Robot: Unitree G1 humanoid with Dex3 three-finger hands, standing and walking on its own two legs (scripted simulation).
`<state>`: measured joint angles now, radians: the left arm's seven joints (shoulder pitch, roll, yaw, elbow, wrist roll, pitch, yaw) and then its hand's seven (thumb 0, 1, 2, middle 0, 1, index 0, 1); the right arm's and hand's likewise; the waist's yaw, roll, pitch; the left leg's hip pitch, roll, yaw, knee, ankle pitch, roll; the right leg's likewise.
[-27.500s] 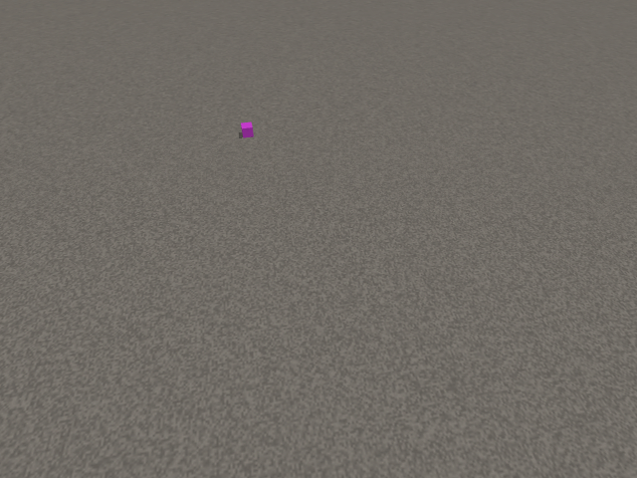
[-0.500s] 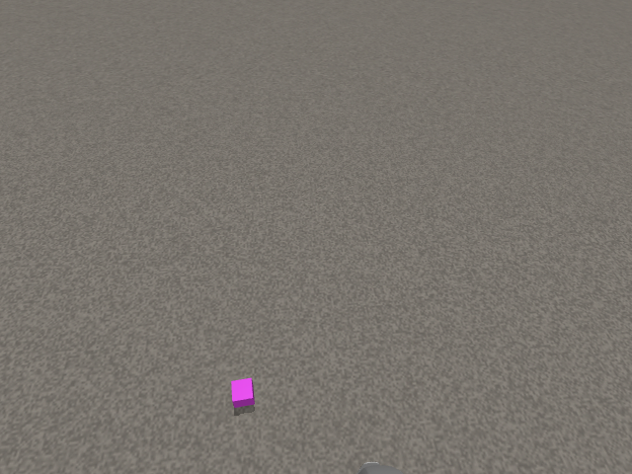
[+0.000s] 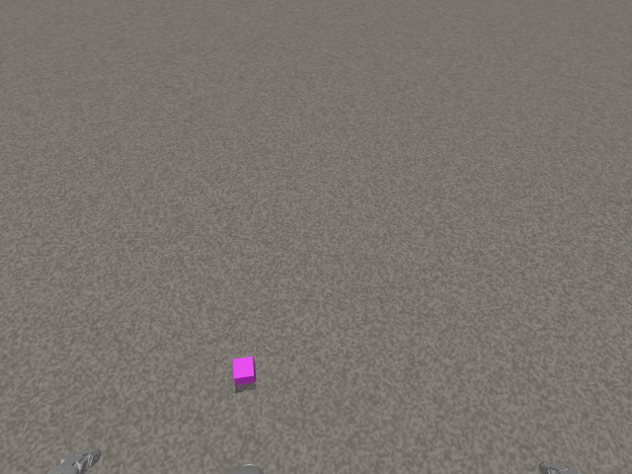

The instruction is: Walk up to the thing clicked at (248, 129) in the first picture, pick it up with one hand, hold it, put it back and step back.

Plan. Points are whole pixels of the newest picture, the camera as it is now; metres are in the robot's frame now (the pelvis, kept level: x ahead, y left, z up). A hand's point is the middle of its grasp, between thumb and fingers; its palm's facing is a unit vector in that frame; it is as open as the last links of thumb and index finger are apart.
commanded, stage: walk up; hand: left
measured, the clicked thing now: (244, 370) +0.48 +0.22 -0.72
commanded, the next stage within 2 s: stand in 0.90 s
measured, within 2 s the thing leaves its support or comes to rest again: neither
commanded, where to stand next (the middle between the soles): +0.10 -0.04 m, yaw +5 degrees
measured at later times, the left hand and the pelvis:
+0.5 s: hand out of the picture +0.05 +0.31 -0.15, palm faces +0.00 -0.92 -0.38, open 7.4 cm; pelvis -0.02 +0.02 +0.00, yaw -1 degrees
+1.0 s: hand out of the picture +0.02 +0.32 -0.14, palm faces +0.04 -0.92 -0.38, open 7.4 cm; pelvis +0.03 +0.04 +0.01, yaw +2 degrees
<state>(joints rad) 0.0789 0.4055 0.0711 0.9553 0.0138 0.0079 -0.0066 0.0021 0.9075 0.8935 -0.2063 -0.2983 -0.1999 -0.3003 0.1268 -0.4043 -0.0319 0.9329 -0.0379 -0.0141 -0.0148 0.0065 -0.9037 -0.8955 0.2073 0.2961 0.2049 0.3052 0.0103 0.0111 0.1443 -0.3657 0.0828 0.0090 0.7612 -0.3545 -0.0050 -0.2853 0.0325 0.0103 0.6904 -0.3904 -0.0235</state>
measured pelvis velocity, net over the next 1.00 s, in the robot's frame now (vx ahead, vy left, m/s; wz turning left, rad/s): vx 0.03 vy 0.04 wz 0.03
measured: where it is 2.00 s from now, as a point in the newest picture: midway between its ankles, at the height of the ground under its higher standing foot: outside the picture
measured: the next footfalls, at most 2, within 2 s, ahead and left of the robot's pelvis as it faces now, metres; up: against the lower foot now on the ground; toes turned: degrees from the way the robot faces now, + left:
left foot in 0.30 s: +0.14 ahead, +0.17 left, +0.00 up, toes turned +2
left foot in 0.90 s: +0.13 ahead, +0.15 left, +0.00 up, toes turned +2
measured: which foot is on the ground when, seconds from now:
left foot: down 0.00-0.00, up 0.02-0.28, down 0.30-0.58, up 0.60-0.88, down 0.90-1.00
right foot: down 0.00-1.00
